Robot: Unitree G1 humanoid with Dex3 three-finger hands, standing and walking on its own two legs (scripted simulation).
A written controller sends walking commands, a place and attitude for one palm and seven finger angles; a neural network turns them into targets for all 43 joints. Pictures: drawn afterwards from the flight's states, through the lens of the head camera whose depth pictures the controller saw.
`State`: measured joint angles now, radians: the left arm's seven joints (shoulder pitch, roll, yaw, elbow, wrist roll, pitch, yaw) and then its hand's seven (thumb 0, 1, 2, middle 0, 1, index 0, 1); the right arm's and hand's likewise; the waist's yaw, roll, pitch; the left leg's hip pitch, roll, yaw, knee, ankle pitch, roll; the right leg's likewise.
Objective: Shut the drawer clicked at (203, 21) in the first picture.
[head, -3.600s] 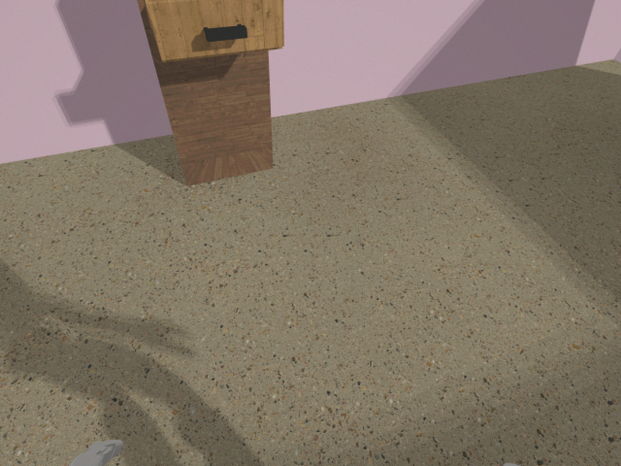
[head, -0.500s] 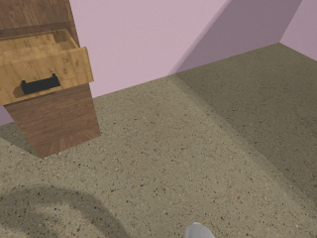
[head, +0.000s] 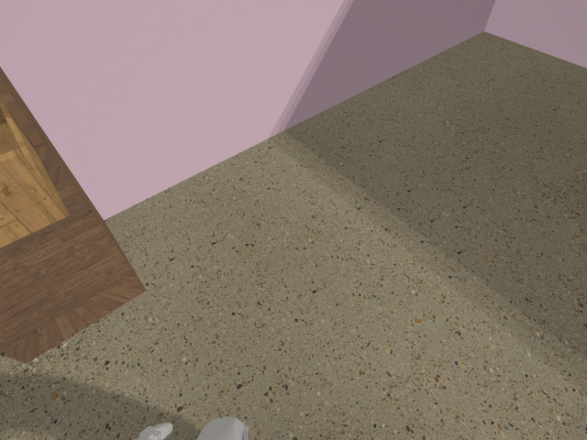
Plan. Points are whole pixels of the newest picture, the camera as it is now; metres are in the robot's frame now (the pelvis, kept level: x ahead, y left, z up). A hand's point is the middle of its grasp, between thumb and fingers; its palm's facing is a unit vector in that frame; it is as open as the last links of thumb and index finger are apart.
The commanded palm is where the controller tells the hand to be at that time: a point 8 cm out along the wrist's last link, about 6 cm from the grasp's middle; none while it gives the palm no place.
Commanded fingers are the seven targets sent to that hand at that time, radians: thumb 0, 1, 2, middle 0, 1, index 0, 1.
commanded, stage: turn to face it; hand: left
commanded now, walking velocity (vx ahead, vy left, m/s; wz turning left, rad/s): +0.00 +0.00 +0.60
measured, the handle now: out of the picture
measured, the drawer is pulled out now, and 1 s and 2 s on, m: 0.27 0.27 0.27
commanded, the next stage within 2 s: take the last steps up to it in 0.90 s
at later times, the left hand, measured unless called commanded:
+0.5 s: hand out of the picture +0.04 +0.26 -0.17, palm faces +0.32 -0.91 -0.25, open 7.3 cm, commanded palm none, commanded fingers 0.00 0.90 0.90 -0.20 -0.30 -0.20 -0.30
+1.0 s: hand out of the picture -0.02 +0.16 -0.15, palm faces +0.54 -0.80 -0.26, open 7.4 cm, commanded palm none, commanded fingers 0.00 0.90 0.90 -0.20 -0.30 -0.20 -0.30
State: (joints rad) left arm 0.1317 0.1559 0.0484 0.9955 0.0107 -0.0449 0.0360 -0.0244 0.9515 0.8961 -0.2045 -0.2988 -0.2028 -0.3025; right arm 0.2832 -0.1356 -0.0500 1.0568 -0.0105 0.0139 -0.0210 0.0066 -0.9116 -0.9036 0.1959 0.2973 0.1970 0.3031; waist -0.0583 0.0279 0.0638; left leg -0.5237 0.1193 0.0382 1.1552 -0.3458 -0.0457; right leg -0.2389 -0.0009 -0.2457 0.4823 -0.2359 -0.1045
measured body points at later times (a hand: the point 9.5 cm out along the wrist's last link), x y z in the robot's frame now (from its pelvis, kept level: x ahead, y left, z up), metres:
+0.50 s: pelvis +0.03 +0.04 +0.00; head +0.07 +0.06 +0.45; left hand +0.02 +0.31 -0.15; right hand +0.18 -0.18 -0.14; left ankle +0.06 +0.14 -0.74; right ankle +0.05 -0.12 -0.66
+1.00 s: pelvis +0.03 -0.04 +0.01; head +0.06 -0.04 +0.45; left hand -0.05 +0.20 -0.13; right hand +0.22 -0.23 -0.15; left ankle -0.06 +0.09 -0.67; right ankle +0.08 -0.13 -0.74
